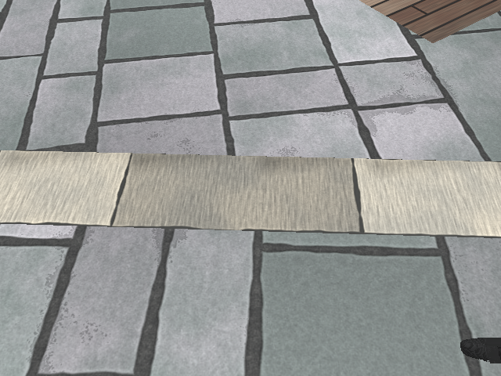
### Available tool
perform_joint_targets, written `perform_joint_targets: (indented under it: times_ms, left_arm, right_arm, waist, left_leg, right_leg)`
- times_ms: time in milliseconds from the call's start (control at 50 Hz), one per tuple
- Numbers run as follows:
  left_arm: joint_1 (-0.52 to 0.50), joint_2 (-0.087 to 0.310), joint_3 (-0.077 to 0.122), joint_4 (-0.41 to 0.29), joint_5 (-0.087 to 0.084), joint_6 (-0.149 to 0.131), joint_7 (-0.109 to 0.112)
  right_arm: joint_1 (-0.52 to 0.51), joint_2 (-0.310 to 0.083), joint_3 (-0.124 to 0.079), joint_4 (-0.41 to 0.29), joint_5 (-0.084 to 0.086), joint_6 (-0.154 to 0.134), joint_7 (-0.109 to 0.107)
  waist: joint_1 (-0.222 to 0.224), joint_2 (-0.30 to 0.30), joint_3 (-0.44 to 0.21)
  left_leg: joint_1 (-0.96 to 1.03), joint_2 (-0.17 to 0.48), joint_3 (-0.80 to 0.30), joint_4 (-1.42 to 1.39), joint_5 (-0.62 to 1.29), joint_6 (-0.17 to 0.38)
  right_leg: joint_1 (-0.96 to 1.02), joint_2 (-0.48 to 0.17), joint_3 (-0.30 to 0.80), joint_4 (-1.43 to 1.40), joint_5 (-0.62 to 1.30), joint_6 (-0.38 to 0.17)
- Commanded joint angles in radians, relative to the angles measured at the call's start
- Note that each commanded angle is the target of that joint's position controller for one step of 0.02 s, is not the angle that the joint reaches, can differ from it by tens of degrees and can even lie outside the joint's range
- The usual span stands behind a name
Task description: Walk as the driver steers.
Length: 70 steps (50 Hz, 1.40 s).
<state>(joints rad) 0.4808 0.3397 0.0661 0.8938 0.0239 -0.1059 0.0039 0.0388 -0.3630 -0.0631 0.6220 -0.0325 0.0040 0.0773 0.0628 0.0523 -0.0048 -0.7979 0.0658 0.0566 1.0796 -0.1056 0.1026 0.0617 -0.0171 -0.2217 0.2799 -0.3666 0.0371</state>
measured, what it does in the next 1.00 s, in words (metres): walks ahead, turning left: left foot, then right foot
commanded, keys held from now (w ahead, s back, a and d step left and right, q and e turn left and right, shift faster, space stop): w+q+shift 0.84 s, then w+shift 0.16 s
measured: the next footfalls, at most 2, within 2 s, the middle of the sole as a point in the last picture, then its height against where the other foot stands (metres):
left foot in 0.16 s outside the picture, level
right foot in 0.54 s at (283, 282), level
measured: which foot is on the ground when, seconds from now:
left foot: up 0.00-0.14, down 0.16-0.56, up 0.58-0.98, down 1.00-1.00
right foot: down 0.00-0.14, up 0.16-0.52, down 0.54-1.00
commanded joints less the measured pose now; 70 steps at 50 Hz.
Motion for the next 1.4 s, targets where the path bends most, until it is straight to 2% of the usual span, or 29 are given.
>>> perform_joint_targets:
  times_ms: [20,80,120,140,160,180,200,240,280,360,480,540,560,580,600,640,740,860,920,960,1000,1020,1040,1080,1140,1220,1280,1340,1400]
  left_arm:
    - [-0.143,0.056,-0.007,-0.082,-0.001,-0.033,0.0]
    - [-0.086,0.154,0.015,-0.087,0.0,-0.011,0.016]
    - [-0.149,0.204,0.03,-0.119,0.008,0.025,0.025]
    - [-0.161,0.186,0.03,-0.131,0.016,0.036,0.018]
    - [-0.159,0.051,-0.001,-0.168,0.031,0.034,-0.001]
    - [-0.111,0.066,-0.008,-0.293,0.006,0.017,0.0]
    - [-0.212,0.105,-0.013,-0.31,0.013,-0.01,-0.001]
    - [-0.258,0.091,-0.024,-0.3,0.023,-0.017,0.002]
    - [-0.202,0.081,-0.029,-0.28,0.052,0.028,0.003]
    - [-0.397,0.013,-0.054,-0.37,0.033,0.059,-0.014]
    - [-0.452,0.051,-0.043,-0.376,-0.005,0.05,-0.016]
    - [-0.037,0.171,0.014,-0.281,0.008,0.035,0.025]
    - [0.129,0.251,0.037,-0.257,0.047,0.029,0.042]
    - [-0.005,0.294,0.048,-0.272,0.045,0.036,0.029]
    - [-0.147,0.171,0.032,-0.301,0.037,0.044,0.024]
    - [-0.18,0.078,0.008,-0.274,0.032,0.05,0.016]
    - [-0.115,0.033,-0.007,-0.164,-0.001,0.004,-0.009]
    - [-0.072,0.075,-0.003,-0.105,0.009,-0.011,0.0]
    - [-0.014,0.139,0.005,-0.083,0.008,0.003,0.013]
    - [-0.04,0.206,0.018,-0.088,0.012,0.034,0.021]
    - [-0.086,0.179,0.015,-0.108,0.015,0.052,0.017]
    - [0.017,0.033,-0.017,-0.184,-0.006,0.044,-0.009]
    - [-0.102,0.107,-0.012,-0.237,-0.01,0.027,-0.006]
    - [-0.175,0.08,-0.025,-0.235,-0.019,0.013,-0.003]
    - [-0.129,0.039,-0.036,-0.196,0.025,0.06,-0.021]
    - [-0.348,0.003,-0.052,-0.268,0.024,0.067,-0.045]
    - [-0.412,-0.029,-0.06,-0.276,0.009,0.055,-0.07]
    - [-0.351,0.041,-0.027,-0.242,0.0,0.042,-0.047]
    - [-0.03,0.13,0.018,-0.151,0.006,0.047,-0.03]
  right_arm:
    - [-0.066,0.04,0.038,-0.087,0.0,-0.006,0.027]
    - [0.02,-0.007,0.025,-0.054,0.002,-0.013,0.017]
    - [0.346,-0.082,-0.015,0.039,0.002,-0.019,-0.007]
    - [0.492,-0.127,-0.046,0.104,0.007,-0.02,-0.032]
    - [0.403,-0.21,-0.072,0.1,0.029,-0.007,-0.056]
    - [0.356,-0.307,-0.086,0.037,-0.002,0.008,-0.056]
    - [0.387,-0.261,-0.088,0.029,0.004,0.011,-0.07]
    - [0.336,-0.17,-0.065,0.071,0.012,-0.016,-0.085]
    - [0.277,-0.125,-0.041,0.067,0.015,-0.046,-0.091]
    - [0.259,-0.113,-0.039,0.069,0.023,-0.08,-0.076]
    - [0.328,-0.147,-0.063,0.093,0.035,-0.078,-0.065]
    - [0.264,-0.168,-0.062,0.083,0.023,-0.083,-0.061]
    - [0.257,-0.009,-0.02,0.039,0.034,-0.095,-0.068]
    - [0.342,0.017,0.004,-0.022,0.059,-0.093,-0.068]
    - [0.278,-0.043,0.002,0.019,0.025,-0.071,-0.076]
    - [0.19,-0.056,-0.003,0.021,-0.001,-0.047,-0.047]
    - [0.071,0.017,0.023,-0.07,-0.002,0.002,-0.003]
    - [-0.12,0.016,0.043,-0.135,-0.001,0.002,0.025]
    - [-0.085,0.015,0.044,-0.103,-0.004,-0.009,0.015]
    - [0.144,-0.039,0.016,-0.024,-0.005,-0.018,-0.009]
    - [0.457,-0.138,-0.04,0.097,-0.011,-0.016,-0.047]
    - [0.331,-0.238,-0.059,0.061,-0.014,-0.005,-0.062]
    - [0.374,-0.221,-0.062,0.033,-0.002,-0.003,-0.067]
    - [0.343,-0.142,-0.048,0.096,0.007,-0.029,-0.083]
    - [0.286,-0.037,-0.009,0.12,0.013,-0.076,-0.092]
    - [0.326,-0.039,-0.008,0.155,0.031,-0.108,-0.073]
    - [0.341,-0.082,-0.015,0.166,0.043,-0.136,-0.061]
    - [0.345,-0.082,-0.007,0.187,0.038,-0.147,-0.061]
    - [0.277,-0.159,-0.019,0.185,-0.001,-0.115,-0.089]
  waist:
    - [-0.085,-0.091,0.139]
    - [-0.148,-0.148,0.043]
    - [-0.314,-0.168,-0.119]
    - [-0.353,-0.091,-0.176]
    - [-0.236,0.164,-0.092]
    - [-0.164,0.198,-0.299]
    - [-0.208,0.018,-0.262]
    - [-0.106,-0.134,-0.012]
    - [-0.019,-0.148,0.038]
    - [-0.032,-0.096,0.111]
    - [-0.098,-0.017,0.03]
    - [0.134,-0.069,-0.203]
    - [0.158,-0.289,-0.324]
    - [0.017,-0.536,-0.374]
    - [0.007,-0.314,-0.197]
    - [0.0,-0.111,-0.047]
    - [-0.056,-0.137,0.052]
    - [-0.058,-0.076,0.163]
    - [-0.088,-0.129,0.117]
    - [-0.214,-0.184,-0.015]
    - [-0.33,-0.1,-0.15]
    - [-0.128,0.208,-0.239]
    - [-0.207,0.057,-0.356]
    - [-0.135,-0.08,-0.045]
    - [-0.025,-0.1,0.04]
    - [-0.059,-0.058,0.16]
    - [-0.085,-0.063,0.115]
    - [-0.064,-0.044,0.047]
    - [0.124,0.048,-0.084]
  left_leg:
    - [0.167,-0.022,0.083,-0.226,0.125,0.035]
    - [0.361,-0.132,0.154,-0.305,0.052,0.084]
    - [0.721,-0.176,0.095,-0.329,-0.03,0.138]
    - [0.973,-0.172,0.011,-0.403,-0.074,0.166]
    - [1.037,-0.016,-0.258,-0.438,-0.028,0.207]
    - [1.289,0.17,-0.796,-0.632,-0.12,0.411]
    - [1.224,0.195,-0.895,-0.783,-0.274,0.389]
    - [0.88,0.126,-0.751,-0.831,-0.156,0.318]
    - [0.642,0.052,-0.599,-0.837,-0.021,0.294]
    - [0.35,-0.067,-0.459,-0.912,-0.016,0.243]
    - [0.552,-0.061,-0.489,-0.779,0.266,0.119]
    - [0.489,-0.13,-0.417,-0.193,0.428,0.044]
    - [0.252,-0.217,-0.316,0.168,-0.178,0.031]
    - [0.055,-0.221,-0.221,0.322,-0.398,0.023]
    - [-0.011,-0.122,-0.193,0.374,-0.276,0.024]
    - [0.02,-0.044,-0.149,0.296,-0.188,0.007]
    - [-0.014,0.02,-0.122,0.243,-0.088,-0.013]
    - [0.085,-0.012,0.036,-0.163,0.091,0.032]
    - [0.281,-0.125,0.118,-0.3,0.022,0.088]
    - [0.524,-0.189,0.089,-0.341,-0.104,0.126]
    - [0.996,-0.127,-0.083,-0.485,-0.178,0.171]
    - [1.257,0.177,-0.617,-0.568,-0.264,0.264]
    - [1.263,0.213,-0.808,-0.715,-0.293,0.31]
    - [0.951,0.187,-0.624,-0.809,-0.166,0.258]
    - [0.637,0.08,-0.438,-0.877,-0.131,0.203]
    - [0.524,0.002,-0.273,-0.991,-0.026,0.183]
    - [0.434,-0.016,-0.184,-1.048,0.304,0.139]
    - [0.631,-0.004,-0.121,-0.911,0.575,0.084]
    - [0.725,0.052,-0.062,-0.435,1.068,0.04]
  right_leg:
    - [-0.193,-0.174,-0.038,-0.169,0.71,-0.057]
    - [-0.055,-0.21,-0.059,0.062,1.341,-0.039]
    - [-0.127,-0.254,-0.024,0.494,1.426,-0.059]
    - [-0.308,-0.2,-0.017,0.832,1.026,-0.054]
    - [-0.612,-0.003,-0.011,1.238,-0.048,-0.026]
    - [-0.911,0.058,0.207,1.449,-0.155,0.002]
    - [-0.979,-0.002,0.312,1.377,-0.057,-0.004]
    - [-0.897,-0.073,0.31,1.159,-0.014,0.0]
    - [-0.754,-0.106,0.314,1.031,-0.067,0.028]
    - [-0.583,-0.115,0.256,0.658,0.137,0.052]
    - [-0.345,-0.016,0.258,0.286,0.39,0.008]
    - [0.123,-0.031,0.273,0.29,0.115,-0.027]
    - [0.354,-0.314,0.615,0.198,-0.304,-0.066]
    - [0.337,-0.474,1.157,-0.047,-0.466,-0.131]
    - [0.181,-0.426,1.057,-0.039,-0.554,-0.151]
    - [-0.026,-0.336,0.704,-0.019,-0.246,-0.131]
    - [-0.156,-0.273,0.303,-0.088,0.222,-0.087]
    - [-0.157,-0.2,-0.011,-0.174,0.561,-0.058]
    - [-0.047,-0.223,-0.051,-0.072,1.231,-0.06]
    - [-0.005,-0.268,-0.038,0.225,1.485,-0.088]
    - [-0.293,-0.185,-0.027,0.844,0.906,-0.097]
    - [-0.714,-0.011,0.031,1.239,-0.114,-0.038]
    - [-0.81,0.005,0.236,1.32,-0.049,-0.049]
    - [-0.85,-0.084,0.246,1.171,0.038,-0.057]
    - [-0.664,-0.144,0.274,0.963,0.022,-0.038]
    - [-0.697,-0.157,0.212,0.618,0.25,-0.018]
    - [-0.405,-0.048,0.11,0.471,0.604,-0.056]
    - [-0.362,-0.014,0.128,0.407,0.731,-0.135]
    - [-0.103,0.098,0.094,0.445,0.389,-0.184]
Over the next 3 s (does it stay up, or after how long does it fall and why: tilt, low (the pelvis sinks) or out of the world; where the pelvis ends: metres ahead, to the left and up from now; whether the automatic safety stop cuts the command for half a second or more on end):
stays up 2.15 1.32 -0.15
